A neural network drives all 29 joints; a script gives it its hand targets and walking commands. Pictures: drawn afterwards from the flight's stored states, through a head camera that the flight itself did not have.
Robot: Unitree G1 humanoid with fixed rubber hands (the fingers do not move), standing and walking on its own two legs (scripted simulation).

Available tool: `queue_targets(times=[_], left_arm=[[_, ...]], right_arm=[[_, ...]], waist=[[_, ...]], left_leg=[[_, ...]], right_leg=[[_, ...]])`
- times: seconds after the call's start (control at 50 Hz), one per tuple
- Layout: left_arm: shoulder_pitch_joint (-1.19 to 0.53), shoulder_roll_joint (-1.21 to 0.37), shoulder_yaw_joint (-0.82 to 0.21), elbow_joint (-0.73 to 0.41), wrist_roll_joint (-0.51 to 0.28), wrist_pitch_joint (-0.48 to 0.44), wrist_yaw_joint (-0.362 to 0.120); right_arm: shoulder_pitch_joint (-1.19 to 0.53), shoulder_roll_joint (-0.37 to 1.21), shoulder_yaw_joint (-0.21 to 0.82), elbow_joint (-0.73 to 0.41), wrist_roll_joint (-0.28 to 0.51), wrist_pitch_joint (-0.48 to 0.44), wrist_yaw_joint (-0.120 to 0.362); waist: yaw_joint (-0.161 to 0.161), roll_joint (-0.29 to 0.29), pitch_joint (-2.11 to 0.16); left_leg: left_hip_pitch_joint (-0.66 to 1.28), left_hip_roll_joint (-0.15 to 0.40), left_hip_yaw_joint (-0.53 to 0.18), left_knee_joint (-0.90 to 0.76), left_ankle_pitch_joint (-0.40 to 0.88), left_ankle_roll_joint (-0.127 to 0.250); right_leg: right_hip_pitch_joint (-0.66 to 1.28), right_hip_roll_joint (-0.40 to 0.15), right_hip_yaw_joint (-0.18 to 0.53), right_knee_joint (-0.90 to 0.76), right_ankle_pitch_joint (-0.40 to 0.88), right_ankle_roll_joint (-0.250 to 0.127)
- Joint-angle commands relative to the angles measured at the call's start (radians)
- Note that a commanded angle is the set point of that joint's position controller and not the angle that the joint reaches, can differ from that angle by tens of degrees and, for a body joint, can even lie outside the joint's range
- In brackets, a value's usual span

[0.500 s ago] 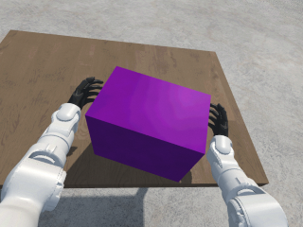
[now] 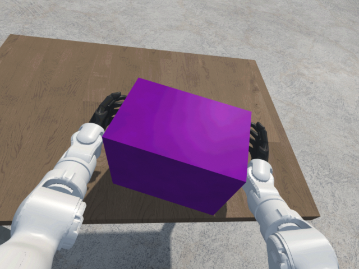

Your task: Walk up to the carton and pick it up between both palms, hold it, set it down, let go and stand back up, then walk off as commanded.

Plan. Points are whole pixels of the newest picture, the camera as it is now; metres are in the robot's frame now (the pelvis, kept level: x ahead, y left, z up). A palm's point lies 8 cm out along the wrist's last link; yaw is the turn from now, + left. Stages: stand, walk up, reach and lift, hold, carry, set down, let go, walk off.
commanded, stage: reach and lift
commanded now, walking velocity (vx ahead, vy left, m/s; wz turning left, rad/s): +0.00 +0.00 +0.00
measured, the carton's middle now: (177, 149) +0.42 -0.01 -0.01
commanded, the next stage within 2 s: none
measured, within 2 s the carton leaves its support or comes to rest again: leaves its support in 0.92 s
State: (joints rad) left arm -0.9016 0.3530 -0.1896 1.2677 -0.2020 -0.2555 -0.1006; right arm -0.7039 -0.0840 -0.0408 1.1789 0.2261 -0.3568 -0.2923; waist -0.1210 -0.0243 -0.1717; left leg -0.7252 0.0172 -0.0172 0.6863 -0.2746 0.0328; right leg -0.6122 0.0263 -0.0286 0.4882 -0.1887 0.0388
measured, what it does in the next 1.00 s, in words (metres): stands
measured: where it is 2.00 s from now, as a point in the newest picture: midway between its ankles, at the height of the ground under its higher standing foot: outside the picture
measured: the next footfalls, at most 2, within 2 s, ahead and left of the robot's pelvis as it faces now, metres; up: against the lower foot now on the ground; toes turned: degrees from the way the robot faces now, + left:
none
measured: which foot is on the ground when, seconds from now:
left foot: down 0.00-1.00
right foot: down 0.00-1.00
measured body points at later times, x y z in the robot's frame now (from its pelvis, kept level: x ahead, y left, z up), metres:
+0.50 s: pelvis +0.00 +0.00 +0.00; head +0.08 +0.06 +0.44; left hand +0.47 +0.17 +0.04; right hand +0.39 -0.20 +0.04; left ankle +0.02 +0.07 -0.72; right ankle +0.02 -0.16 -0.72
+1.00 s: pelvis +0.00 -0.01 +0.00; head +0.05 +0.04 +0.45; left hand +0.46 +0.17 +0.07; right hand +0.38 -0.21 +0.06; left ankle +0.02 +0.07 -0.72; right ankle +0.02 -0.16 -0.72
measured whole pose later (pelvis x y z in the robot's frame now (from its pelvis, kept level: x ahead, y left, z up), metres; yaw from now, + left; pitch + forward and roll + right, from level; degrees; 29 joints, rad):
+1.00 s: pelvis +0.00 -0.01 +0.00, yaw +0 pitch +14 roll -4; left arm -0.90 0.34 -0.13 1.27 -0.16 -0.21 -0.09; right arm -0.66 -0.06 -0.05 1.10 0.23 -0.32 -0.29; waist -0.12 -0.02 -0.17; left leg -0.64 0.02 -0.02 0.66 -0.27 0.03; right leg -0.54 0.03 -0.03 0.49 -0.20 0.03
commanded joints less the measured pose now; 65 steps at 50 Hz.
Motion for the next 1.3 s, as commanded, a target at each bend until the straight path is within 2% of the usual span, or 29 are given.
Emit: queue_targets(times=[0.0, 0.08, 0.14, 0.16, 0.18, 0.2, 0.22, 0.28, 0.38, 0.44, 0.46, 0.52, 0.58, 0.62, 0.66, 0.68, 0.76, 0.78, 0.86, 0.92, 0.96, 0.98, 1.0, 1.04, 1.08, 1.12, 1.14, 1.18, 1.28], left_arm=[[-0.377, -0.060, 0.088, -0.046, 0.017, -0.042, 0.011], [-0.352, -0.063, 0.104, -0.050, 0.033, -0.054, 0.013], [-0.359, -0.046, 0.135, -0.049, 0.037, -0.050, 0.008], [-0.382, -0.052, 0.105, -0.075, 0.023, -0.057, 0.011], [-0.374, -0.051, 0.114, -0.044, 0.027, -0.052, 0.009], [-0.345, -0.090, 0.078, -0.050, 0.027, -0.040, 0.005], [-0.347, -0.076, 0.106, -0.012, 0.018, -0.042, -0.002], [-0.368, -0.064, 0.107, -0.075, 0.045, -0.049, 0.006], [-0.323, -0.103, 0.151, -0.038, 0.073, -0.039, -0.010], [-0.387, -0.058, 0.150, -0.053, 0.064, -0.056, -0.001], [-0.408, -0.100, 0.130, -0.055, 0.061, -0.047, 0.006], [-0.388, -0.117, 0.105, -0.061, 0.061, -0.046, 0.003], [-0.385, -0.091, 0.113, -0.156, 0.047, -0.064, 0.008], [-0.381, -0.112, 0.123, -0.072, 0.056, -0.054, 0.007], [-0.378, -0.116, 0.109, -0.174, 0.050, -0.046, 0.013], [-0.367, -0.152, 0.087, -0.147, 0.053, -0.038, 0.019], [-0.355, -0.148, 0.110, -0.205, 0.059, -0.026, 0.013], [-0.359, -0.161, 0.092, -0.229, 0.066, -0.023, 0.017], [-0.336, -0.141, 0.098, -0.237, 0.030, 0.008, 0.015], [-0.352, -0.082, 0.127, -0.251, 0.017, 0.040, 0.015], [-0.349, -0.097, 0.136, -0.259, 0.044, 0.057, 0.014], [-0.329, -0.074, 0.164, -0.230, 0.040, 0.062, 0.008], [-0.344, -0.088, 0.149, -0.271, 0.039, 0.068, 0.005], [-0.342, -0.062, 0.155, -0.221, 0.039, 0.093, 0.010], [-0.388, -0.035, 0.170, -0.188, 0.024, 0.101, 0.011], [-0.364, -0.052, 0.160, -0.155, 0.008, 0.117, 0.006], [-0.440, -0.044, 0.137, -0.171, -0.006, 0.101, 0.005], [-0.415, -0.074, 0.146, -0.186, -0.017, 0.104, 0.009], [-0.398, -0.046, 0.129, -0.090, -0.046, 0.089, 0.012]], right_arm=[[-0.337, 0.035, -0.019, -0.150, -0.030, -0.045, 0.013], [-0.280, 0.046, 0.004, -0.126, -0.008, -0.038, 0.018], [-0.316, 0.071, 0.018, -0.179, -0.002, -0.041, 0.010], [-0.328, 0.041, -0.017, -0.143, -0.016, -0.045, 0.012], [-0.323, 0.060, 0.015, -0.150, -0.004, -0.037, 0.018], [-0.297, 0.050, -0.004, -0.118, -0.020, -0.046, 0.017], [-0.309, 0.083, 0.014, -0.145, -0.015, -0.038, 0.010], [-0.328, 0.052, -0.036, -0.152, -0.027, -0.057, 0.003], [-0.284, 0.083, -0.014, -0.127, -0.038, -0.061, 0.005], [-0.335, 0.091, -0.013, -0.186, -0.040, -0.053, 0.007], [-0.388, 0.095, -0.026, -0.170, -0.039, -0.057, 0.010], [-0.328, 0.105, -0.026, -0.133, -0.054, -0.058, 0.005], [-0.332, 0.114, 0.026, -0.219, -0.039, -0.075, 0.008], [-0.332, 0.123, 0.009, -0.198, -0.027, -0.064, 0.011], [-0.324, 0.117, 0.011, -0.231, -0.042, -0.070, 0.007], [-0.304, 0.095, -0.028, -0.160, -0.052, -0.070, 0.004], [-0.333, 0.136, 0.061, -0.277, -0.002, -0.068, 0.031], [-0.318, 0.123, 0.030, -0.261, -0.026, -0.064, 0.034], [-0.338, 0.111, 0.057, -0.350, 0.001, -0.040, 0.029], [-0.347, 0.096, 0.061, -0.396, 0.009, 0.012, 0.029], [-0.330, 0.096, 0.060, -0.385, -0.001, 0.037, 0.038], [-0.329, 0.116, 0.093, -0.402, 0.005, 0.056, 0.031], [-0.318, 0.111, 0.088, -0.398, 0.013, 0.072, 0.031], [-0.336, 0.099, 0.076, -0.399, 0.019, 0.112, 0.030], [-0.472, 0.097, 0.089, -0.443, 0.022, 0.154, 0.039], [-0.423, 0.117, 0.103, -0.421, 0.024, 0.195, 0.039], [-0.464, 0.098, 0.061, -0.421, 0.001, 0.191, 0.040], [-0.503, 0.116, 0.090, -0.499, 0.001, 0.225, 0.056], [-0.518, 0.134, 0.081, -0.554, -0.010, 0.286, 0.056]], waist=[[-0.058, 0.154, -0.533], [-0.054, 0.168, -0.488], [-0.016, 0.141, -0.530], [-0.047, 0.193, -0.524], [-0.029, 0.166, -0.484], [-0.057, 0.202, -0.492], [-0.032, 0.136, -0.491], [-0.065, 0.197, -0.532], [-0.025, 0.147, -0.481], [-0.017, 0.158, -0.519], [-0.012, 0.208, -0.509], [-0.051, 0.186, -0.498], [-0.004, 0.188, -0.582], [-0.007, 0.175, -0.554], [-0.012, 0.205, -0.605], [-0.051, 0.240, -0.562], [0.018, 0.216, -0.625], [-0.007, 0.247, -0.614], [0.012, 0.202, -0.602], [0.007, 0.158, -0.537], [0.037, 0.187, -0.490], [0.056, 0.137, -0.465], [0.024, 0.145, -0.456], [0.023, 0.132, -0.365], [0.070, 0.080, -0.326], [0.067, 0.057, -0.244], [0.028, 0.067, -0.262], [0.068, 0.063, -0.280], [0.061, -0.006, -0.217]], left_leg=[[0.525, 0.005, -0.022, -0.003, 0.375, -0.120], [0.549, 0.000, -0.019, 0.003, 0.403, -0.118], [0.520, -0.001, -0.008, 0.004, 0.378, -0.108], [0.529, 0.002, -0.021, -0.007, 0.374, -0.119], [0.511, 0.000, -0.021, -0.010, 0.361, -0.113], [0.587, 0.014, -0.039, -0.024, 0.400, -0.130], [0.505, 0.002, -0.018, -0.003, 0.333, -0.105], [0.546, 0.009, -0.033, -0.007, 0.377, -0.126], [0.562, 0.015, -0.023, 0.000, 0.425, -0.112], [0.514, 0.010, -0.024, -0.003, 0.356, -0.105], [0.519, 0.009, -0.030, -0.004, 0.368, -0.117], [0.563, 0.012, -0.031, -0.026, 0.358, -0.116], [0.592, 0.013, -0.032, -0.007, 0.459, -0.122], [0.588, 0.006, -0.016, -0.014, 0.420, -0.109], [0.641, 0.013, -0.025, -0.021, 0.483, -0.121], [0.673, 0.017, -0.032, -0.028, 0.515, -0.136], [0.723, 0.024, -0.028, -0.012, 0.595, -0.125], [0.751, 0.024, -0.039, -0.030, 0.585, -0.135], [0.718, 0.020, -0.016, -0.027, 0.616, -0.122], [0.689, -0.003, 0.007, -0.058, 0.522, -0.097], [0.711, 0.011, -0.002, -0.071, 0.519, -0.091], [0.672, 0.001, 0.020, -0.079, 0.472, -0.071], [0.692, 0.002, 0.005, -0.097, 0.452, -0.073], [0.648, -0.006, 0.024, -0.136, 0.376, -0.064], [0.580, 0.001, 0.026, -0.164, 0.277, -0.038], [0.584, -0.006, 0.034, -0.188, 0.248, -0.019], [0.583, 0.003, 0.025, -0.195, 0.200, -0.027], [0.581, 0.002, 0.025, -0.222, 0.192, -0.024], [0.512, -0.008, 0.031, -0.264, 0.060, 0.021]], right_leg=[[-0.010, 0.015, -0.057, 0.034, 0.170, -0.047], [-0.004, 0.018, -0.055, 0.021, 0.188, -0.052], [0.019, 0.015, -0.045, 0.019, 0.178, -0.045], [-0.010, 0.012, -0.049, 0.026, 0.170, -0.047], [-0.005, 0.008, -0.048, 0.021, 0.156, -0.046], [-0.031, 0.015, -0.057, 0.011, 0.153, -0.053], [-0.002, 0.007, -0.043, 0.011, 0.152, -0.051], [-0.018, 0.015, -0.058, 0.012, 0.168, -0.052], [-0.002, 0.017, -0.054, 0.009, 0.172, -0.047], [0.004, 0.011, -0.044, 0.004, 0.149, -0.047], [-0.027, 0.011, -0.046, 0.012, 0.139, -0.063], [0.001, 0.019, -0.061, -0.011, 0.153, -0.057], [0.031, 0.023, -0.053, 0.002, 0.201, -0.049], [0.037, 0.020, -0.054, -0.027, 0.163, -0.058], [0.058, 0.032, -0.055, -0.018, 0.211, -0.059], [-0.014, 0.038, -0.071, -0.033, 0.196, -0.064], [0.040, 0.038, -0.057, -0.046, 0.210, -0.055], [0.049, 0.041, -0.059, -0.057, 0.212, -0.063], [0.119, 0.037, -0.057, -0.055, 0.255, -0.055], [0.166, 0.036, -0.045, -0.081, 0.248, -0.053], [0.171, 0.029, -0.042, -0.069, 0.195, -0.061], [0.207, 0.025, -0.035, -0.080, 0.197, -0.053], [0.209, 0.026, -0.041, -0.083, 0.197, -0.060], [0.247, 0.024, -0.040, -0.089, 0.174, -0.050], [0.263, 0.010, -0.029, -0.094, 0.072, -0.048], [0.289, 0.007, -0.031, -0.097, 0.063, -0.042], [0.261, 0.010, -0.045, -0.087, 0.032, -0.047], [0.291, 0.011, -0.043, -0.100, -0.006, -0.055], [0.328, -0.012, -0.027, -0.113, -0.077, -0.044]])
